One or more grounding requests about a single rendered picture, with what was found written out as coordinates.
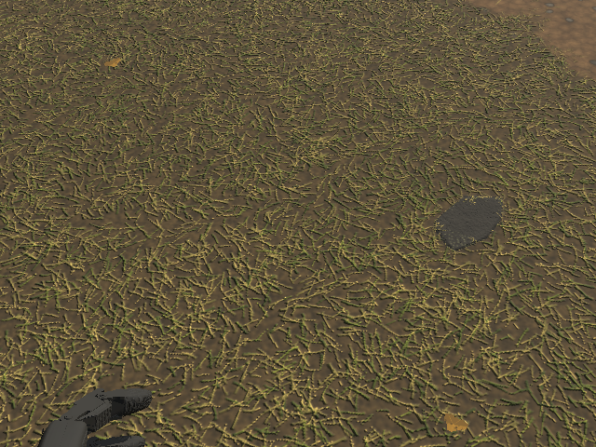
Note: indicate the left robot hand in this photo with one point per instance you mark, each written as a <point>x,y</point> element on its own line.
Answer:
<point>92,412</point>

